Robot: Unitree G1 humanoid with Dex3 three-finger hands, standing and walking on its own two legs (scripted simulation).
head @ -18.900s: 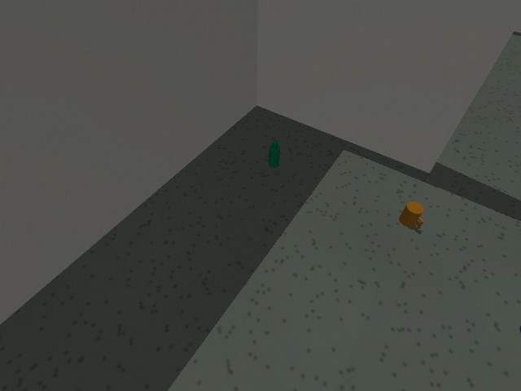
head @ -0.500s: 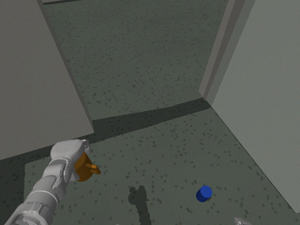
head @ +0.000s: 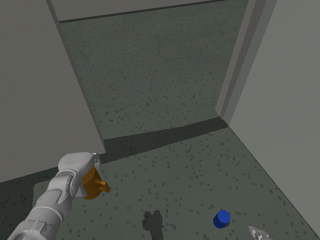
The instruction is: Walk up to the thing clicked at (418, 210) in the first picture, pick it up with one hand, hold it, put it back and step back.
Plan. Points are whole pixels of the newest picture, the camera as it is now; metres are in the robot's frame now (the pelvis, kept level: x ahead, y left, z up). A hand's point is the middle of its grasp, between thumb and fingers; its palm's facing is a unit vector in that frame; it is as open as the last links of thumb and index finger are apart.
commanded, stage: hold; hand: left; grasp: from above
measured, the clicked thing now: (91, 182) +0.31 +0.21 -0.10
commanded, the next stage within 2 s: crouch in 1.32 s
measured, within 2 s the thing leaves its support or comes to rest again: neither
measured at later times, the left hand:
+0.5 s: hand (80, 190) +0.26 +0.21 -0.04, palm faces -0.45 -0.07 -0.89, open 10.0 cm
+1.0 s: hand (77, 186) +0.27 +0.22 -0.03, palm faces -0.45 -0.07 -0.89, open 10.0 cm
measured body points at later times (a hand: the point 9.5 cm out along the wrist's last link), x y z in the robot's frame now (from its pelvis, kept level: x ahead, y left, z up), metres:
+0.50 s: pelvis -0.03 -0.01 +0.01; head -0.02 -0.03 +0.46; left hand +0.28 +0.22 +0.01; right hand +0.11 -0.27 -0.11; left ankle +0.01 +0.12 -0.73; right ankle -0.01 -0.14 -0.73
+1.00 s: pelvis -0.02 -0.01 +0.01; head -0.01 -0.03 +0.46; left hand +0.29 +0.22 +0.02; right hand +0.14 -0.25 -0.10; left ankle +0.01 +0.12 -0.73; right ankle -0.01 -0.14 -0.73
